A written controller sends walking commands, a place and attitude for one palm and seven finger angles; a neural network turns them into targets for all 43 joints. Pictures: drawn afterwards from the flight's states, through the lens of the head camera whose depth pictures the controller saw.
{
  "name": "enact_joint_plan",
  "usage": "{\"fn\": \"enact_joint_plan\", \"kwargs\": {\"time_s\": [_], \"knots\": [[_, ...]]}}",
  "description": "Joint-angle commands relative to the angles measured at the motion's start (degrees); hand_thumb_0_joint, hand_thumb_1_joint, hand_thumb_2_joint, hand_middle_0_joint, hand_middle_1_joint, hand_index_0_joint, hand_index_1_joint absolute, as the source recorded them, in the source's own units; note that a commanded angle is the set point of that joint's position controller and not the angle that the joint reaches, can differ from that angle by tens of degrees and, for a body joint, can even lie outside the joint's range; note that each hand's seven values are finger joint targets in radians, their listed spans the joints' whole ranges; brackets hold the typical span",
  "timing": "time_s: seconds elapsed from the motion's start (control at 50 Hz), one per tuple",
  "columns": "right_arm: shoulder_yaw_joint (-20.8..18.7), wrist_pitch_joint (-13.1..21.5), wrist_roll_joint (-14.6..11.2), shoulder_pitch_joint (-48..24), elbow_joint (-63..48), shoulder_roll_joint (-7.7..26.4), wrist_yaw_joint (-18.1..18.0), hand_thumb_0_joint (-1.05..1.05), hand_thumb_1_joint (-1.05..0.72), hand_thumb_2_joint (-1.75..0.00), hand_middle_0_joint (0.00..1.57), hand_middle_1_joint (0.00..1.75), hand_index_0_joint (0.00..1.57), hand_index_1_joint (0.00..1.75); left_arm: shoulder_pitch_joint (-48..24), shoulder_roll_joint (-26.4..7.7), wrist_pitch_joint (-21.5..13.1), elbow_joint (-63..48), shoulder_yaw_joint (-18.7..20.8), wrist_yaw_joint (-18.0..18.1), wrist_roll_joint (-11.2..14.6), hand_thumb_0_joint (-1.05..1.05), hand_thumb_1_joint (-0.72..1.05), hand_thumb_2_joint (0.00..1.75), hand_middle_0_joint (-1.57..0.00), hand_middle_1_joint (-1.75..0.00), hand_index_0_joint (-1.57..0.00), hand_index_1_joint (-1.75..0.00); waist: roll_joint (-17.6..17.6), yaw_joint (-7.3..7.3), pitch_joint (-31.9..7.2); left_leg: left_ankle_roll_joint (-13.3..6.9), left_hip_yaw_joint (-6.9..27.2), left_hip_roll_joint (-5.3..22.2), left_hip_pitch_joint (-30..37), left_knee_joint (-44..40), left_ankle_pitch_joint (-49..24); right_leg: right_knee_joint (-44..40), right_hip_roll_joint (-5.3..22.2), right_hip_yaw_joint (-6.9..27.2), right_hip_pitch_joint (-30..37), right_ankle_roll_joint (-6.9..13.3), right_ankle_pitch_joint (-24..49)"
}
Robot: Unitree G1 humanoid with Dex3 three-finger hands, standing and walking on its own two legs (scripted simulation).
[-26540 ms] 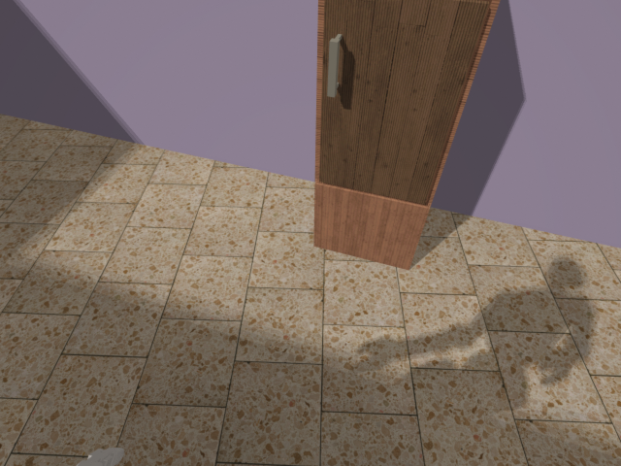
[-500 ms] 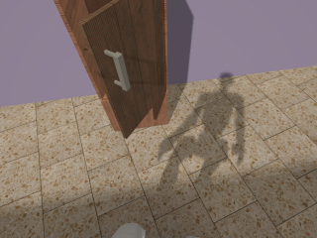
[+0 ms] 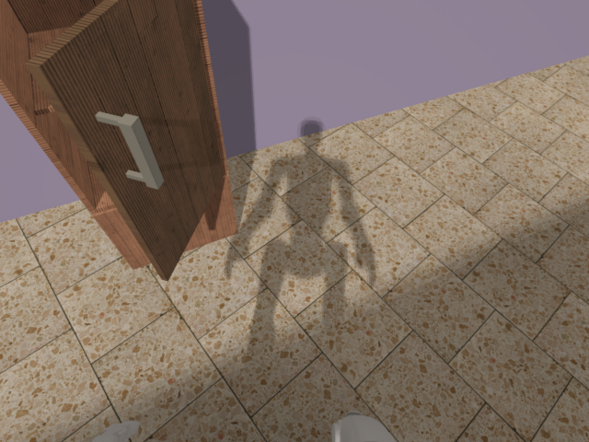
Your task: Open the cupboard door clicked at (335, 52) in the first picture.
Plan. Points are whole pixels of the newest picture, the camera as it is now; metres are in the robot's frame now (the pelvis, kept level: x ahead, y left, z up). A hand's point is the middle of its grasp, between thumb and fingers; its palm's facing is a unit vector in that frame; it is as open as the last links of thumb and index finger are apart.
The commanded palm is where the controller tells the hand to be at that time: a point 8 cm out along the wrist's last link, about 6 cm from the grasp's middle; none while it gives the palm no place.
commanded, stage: walk to a spot facing it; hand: left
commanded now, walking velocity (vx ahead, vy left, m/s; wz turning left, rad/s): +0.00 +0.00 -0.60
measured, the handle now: (131, 152) +0.50 +0.31 +0.04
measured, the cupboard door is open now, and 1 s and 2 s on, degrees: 50 50 50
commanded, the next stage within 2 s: none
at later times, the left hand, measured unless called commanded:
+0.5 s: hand (207, 391) +0.19 +0.15 -0.17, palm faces -0.31 -0.93 -0.18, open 7.4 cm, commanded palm none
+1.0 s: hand (261, 348) +0.27 +0.08 -0.19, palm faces -0.58 -0.80 -0.18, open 7.4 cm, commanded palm none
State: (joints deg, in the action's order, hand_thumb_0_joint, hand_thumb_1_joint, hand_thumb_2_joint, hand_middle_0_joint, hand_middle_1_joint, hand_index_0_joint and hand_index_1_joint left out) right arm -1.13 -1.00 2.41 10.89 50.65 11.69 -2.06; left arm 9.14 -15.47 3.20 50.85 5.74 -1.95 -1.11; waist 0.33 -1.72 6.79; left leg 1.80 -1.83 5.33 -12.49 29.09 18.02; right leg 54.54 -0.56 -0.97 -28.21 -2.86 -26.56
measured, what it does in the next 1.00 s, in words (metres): walks ahead, turning right: right foot, then left foot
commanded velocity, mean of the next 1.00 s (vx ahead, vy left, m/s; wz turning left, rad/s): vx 0.19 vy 0.00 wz -0.57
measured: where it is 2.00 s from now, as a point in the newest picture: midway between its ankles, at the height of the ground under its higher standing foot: (427, 359)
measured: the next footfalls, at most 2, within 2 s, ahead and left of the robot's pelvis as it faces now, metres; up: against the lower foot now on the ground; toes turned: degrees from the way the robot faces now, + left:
right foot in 0.10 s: +0.05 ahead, -0.15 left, +0.00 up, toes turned -8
left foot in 0.36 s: +0.10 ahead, +0.10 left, +0.00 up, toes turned -12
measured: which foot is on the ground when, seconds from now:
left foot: down 0.00-0.10, up 0.12-0.34, down 0.36-0.68, up 0.70-0.96, down 0.98-1.00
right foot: up 0.00-0.08, down 0.10-0.36, up 0.38-0.66, down 0.68-0.98, up 1.00-1.00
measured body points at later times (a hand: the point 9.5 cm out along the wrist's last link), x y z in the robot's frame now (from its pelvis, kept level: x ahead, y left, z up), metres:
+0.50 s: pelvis +0.03 +0.00 +0.00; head +0.08 +0.01 +0.44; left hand +0.21 +0.20 -0.15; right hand -0.01 -0.25 -0.13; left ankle +0.07 +0.11 -0.74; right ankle -0.03 -0.12 -0.67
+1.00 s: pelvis +0.15 -0.07 -0.01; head +0.19 -0.08 +0.43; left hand +0.30 +0.12 -0.17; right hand +0.07 -0.34 -0.14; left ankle +0.27 -0.01 -0.74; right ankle +0.00 -0.13 -0.73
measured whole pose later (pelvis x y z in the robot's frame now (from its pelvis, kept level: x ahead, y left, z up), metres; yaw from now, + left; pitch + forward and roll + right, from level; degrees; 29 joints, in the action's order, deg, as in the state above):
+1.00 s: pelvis +0.15 -0.07 -0.01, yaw -39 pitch +1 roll -1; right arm -2.5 3.4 1.9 10.1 49.7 13.4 0.6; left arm 18.0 -11.9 0.1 57.3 4.5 -1.9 -1.2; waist 0.9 -0.3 3.4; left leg 1.8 -4.2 4.3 -22.1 33.2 14.1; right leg 37.9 -1.6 4.7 -12.1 0.7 -25.9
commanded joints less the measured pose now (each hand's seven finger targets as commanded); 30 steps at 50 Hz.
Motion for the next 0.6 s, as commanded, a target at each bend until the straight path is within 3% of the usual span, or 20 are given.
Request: {"fn": "enact_joint_plan", "kwargs": {"time_s": [0.0,0.04,0.06,0.08,0.1,0.12,0.14,0.18,0.24,0.28,0.3,0.32,0.34,0.36,0.38,0.42,0.44,0.5,0.56,0.58], "knots": [[-4.08,0.89,-0.35,4.06,-2.46,13.43,-0.59,0.00,-0.90,-0.90,0.20,0.30,0.20,0.30,-1.68,-2.08,-1.48,-4.39,-0.47,-0.72,0.20,0.00,0.90,0.90,-0.20,-0.30,-0.20,-0.30,-13.28,3.00,-8.59,-6.94,1.01,11.66,5.54,-2.40,-34.50,-12.95,-1.04,-4.92,7.34,1.62,3.60],[-4.24,0.66,-0.87,3.44,-2.84,13.42,-0.12,0.00,-0.90,-0.90,0.20,0.30,0.20,0.30,2.74,-3.98,-1.83,-3.03,-0.01,-0.48,0.21,0.00,0.90,0.90,-0.20,-0.30,-0.20,-0.30,-10.22,0.37,-9.37,-3.97,-1.02,10.33,0.21,3.97,-28.45,-24.53,-0.88,-4.50,18.46,3.04,14.80],[-4.04,0.55,-1.40,3.04,-3.63,11.54,0.15,0.00,-0.90,-0.90,0.20,0.30,0.20,0.30,6.92,-8.06,-2.35,-1.91,0.85,0.09,-0.12,0.00,0.90,0.90,-0.20,-0.30,-0.20,-0.30,-1.51,-1.58,-11.38,-0.66,-5.00,6.64,-8.67,14.21,-17.17,-29.01,6.48,4.74,29.32,6.08,28.90],[-2.82,0.51,-2.08,0.54,-6.48,6.60,0.46,0.00,-0.90,-0.90,0.20,0.30,0.20,0.30,10.72,-14.92,-2.67,-0.91,2.28,1.26,-0.47,0.00,0.90,0.90,-0.20,-0.30,-0.20,-0.30,17.79,-3.43,-12.59,2.25,-7.85,-2.16,-21.52,29.11,17.38,-33.58,22.43,26.59,33.75,13.68,46.51],[-2.74,-0.01,-2.08,-0.45,-6.53,9.08,0.05,0.00,-0.90,-0.90,0.20,0.30,0.20,0.30,12.51,-16.02,-2.43,-0.45,1.95,1.77,0.29,0.00,0.90,0.90,-0.20,-0.30,-0.20,-0.30,14.22,-4.89,-11.53,1.31,0.55,-0.87,-21.53,35.31,20.36,-33.46,23.73,26.85,28.77,17.81,42.47],[-3.01,0.01,-2.15,-1.98,-6.53,7.82,-0.07,0.00,-0.90,-0.90,0.20,0.30,0.20,0.30,8.79,-13.67,-2.00,-1.22,2.19,2.51,-0.11,0.00,0.90,0.90,-0.20,-0.30,-0.20,-0.30,14.49,-2.98,-10.75,1.36,2.33,-0.29,-24.13,37.61,17.66,-32.74,19.41,26.79,27.69,17.87,37.13],[-3.17,0.02,-1.98,-1.59,-5.62,8.65,-0.05,0.00,-0.90,-0.90,0.20,0.30,0.20,0.30,5.34,-11.75,-1.68,-1.90,1.80,3.06,-0.20,0.00,0.90,0.90,-0.20,-0.30,-0.20,-0.30,15.20,-1.70,-11.71,1.46,2.67,0.47,-23.14,37.20,14.67,-31.44,17.19,23.64,27.19,16.79,36.42],[-2.77,-0.07,-2.07,-0.68,-4.20,7.24,0.20,0.00,-0.90,-0.90,0.20,0.30,0.20,0.30,2.31,-9.86,-1.78,-3.10,1.06,3.24,-0.33,0.00,0.90,0.90,-0.20,-0.30,-0.20,-0.30,9.90,0.31,-11.43,1.99,1.31,-0.20,-17.34,31.66,11.93,-30.41,14.56,19.21,21.68,15.19,39.21],[-2.39,-0.04,-2.23,2.13,-2.88,5.31,0.46,0.00,-0.90,-0.90,0.20,0.30,0.20,0.30,-0.03,-10.54,-1.70,-3.27,1.02,2.92,-0.66,0.00,0.90,0.90,-0.20,-0.30,-0.20,-0.30,6.58,2.09,-10.25,1.81,-0.47,-2.13,-9.28,18.14,8.51,-30.39,12.90,19.51,15.30,14.07,34.18],[-2.49,0.09,-2.11,6.18,-1.54,5.73,0.23,0.00,-0.90,-0.90,0.20,0.30,0.20,0.30,-2.02,-10.02,-1.29,-3.73,0.92,2.54,-0.32,0.00,0.90,0.90,-0.20,-0.30,-0.20,-0.30,7.80,4.00,-9.16,1.59,-1.48,-3.60,-2.81,8.82,1.39,-29.77,10.18,19.32,10.07,11.53,26.94],[-2.68,0.46,-2.02,8.82,-0.83,6.61,0.04,0.00,-0.90,-0.90,0.20,0.30,0.20,0.30,-3.28,-8.93,-1.03,-4.23,0.68,2.35,0.01,0.00,0.90,0.90,-0.20,-0.30,-0.20,-0.30,6.66,5.38,-9.11,1.19,-1.05,-3.23,3.51,1.33,-2.74,-28.09,8.25,18.17,5.06,9.09,21.29],[-3.23,1.11,-1.43,10.93,-0.44,10.60,-0.29,0.00,-0.90,-0.90,0.20,0.30,0.20,0.30,-3.30,-5.68,-0.66,-5.16,0.04,2.04,0.45,0.00,0.90,0.90,-0.20,-0.30,-0.20,-0.30,-4.26,6.00,-9.27,-1.77,8.96,4.97,7.92,-8.23,0.65,-21.19,2.27,13.79,-1.49,5.83,10.68],[-4.36,1.46,-0.53,11.32,-1.46,16.45,-0.38,0.00,-0.90,-0.90,0.20,0.30,0.20,0.30,-1.68,-3.01,-0.55,-6.17,-0.76,1.38,0.81,0.00,0.90,0.90,-0.20,-0.30,-0.20,-0.30,-20.98,5.41,-9.04,-8.07,26.00,20.15,7.61,-15.74,1.61,-6.18,-4.18,3.97,-6.80,2.03,-6.28],[-4.31,1.63,-0.23,10.69,-2.32,17.59,-0.62,0.00,-0.90,-0.90,0.20,0.30,0.20,0.30,-3.26,-4.99,-0.85,-6.90,-0.14,0.86,0.28,0.00,0.90,0.90,-0.20,-0.30,-0.20,-0.30,-14.11,5.69,-7.83,-13.25,29.83,25.19,1.61,-17.32,2.37,4.53,-1.27,4.64,-5.87,1.72,-8.65],[-4.03,2.03,0.06,8.89,-2.41,15.97,-0.50,0.00,-0.90,-0.90,0.20,0.30,0.20,0.30,-4.63,-5.01,-0.98,-6.00,0.36,0.48,-0.50,0.00,0.90,0.90,-0.20,-0.30,-0.20,-0.30,-9.37,4.54,-6.37,-12.70,25.90,22.24,-1.35,-16.62,-0.11,10.72,-0.38,4.34,-5.16,1.58,-6.14],[-3.06,2.03,0.04,3.84,-3.39,13.03,-0.42,0.00,-0.90,-0.90,0.20,0.30,0.20,0.30,-3.58,-2.75,-0.90,-4.95,0.27,-0.56,-0.29,0.00,0.90,0.90,-0.20,-0.30,-0.20,-0.30,-11.28,1.82,-4.11,-9.08,12.36,15.53,-1.36,-14.68,-2.84,10.21,2.51,1.92,-5.58,0.61,0.18],[-2.83,2.14,0.03,3.57,-3.26,11.97,-0.44,0.00,-0.90,-0.90,0.20,0.30,0.20,0.30,-3.52,-1.89,-0.88,-4.86,0.03,-1.01,-0.34,0.00,0.90,0.90,-0.20,-0.30,-0.20,-0.30,-13.04,1.84,-4.45,-7.69,7.42,13.78,0.46,-14.04,-4.08,7.21,2.94,0.07,-5.51,0.38,1.20],[-3.34,2.49,0.14,9.64,-0.88,12.12,-0.01,0.00,-0.90,-0.90,0.20,0.30,0.20,0.30,-6.87,-0.42,-1.67,-5.52,-0.91,-1.57,-0.13,0.00,0.90,0.90,-0.20,-0.30,-0.20,-0.30,-10.91,4.87,-7.72,-7.41,2.30,13.85,6.44,-12.16,-7.26,-5.27,2.50,-3.16,-1.64,1.12,0.81],[-3.88,2.41,0.04,11.40,0.31,13.01,0.55,0.00,-0.90,-0.90,0.20,0.30,0.20,0.30,-7.84,-0.25,-2.28,-5.55,-1.09,-1.83,-0.32,0.00,0.90,0.90,-0.20,-0.30,-0.20,-0.30,-11.46,5.86,-7.30,-7.02,0.11,15.11,6.05,-11.81,-1.42,-13.69,1.22,-6.08,2.74,2.33,-0.09],[-3.92,2.36,0.01,11.15,0.28,12.99,0.72,0.00,-0.90,-0.90,0.20,0.30,0.20,0.30,-7.36,-0.36,-2.42,-5.40,-0.97,-1.81,-0.35,0.00,0.90,0.90,-0.20,-0.30,-0.20,-0.30,-11.01,5.33,-6.73,-6.52,-1.01,15.17,4.67,-10.81,-0.34,-17.28,0.91,-6.80,5.42,2.64,0.95]]}}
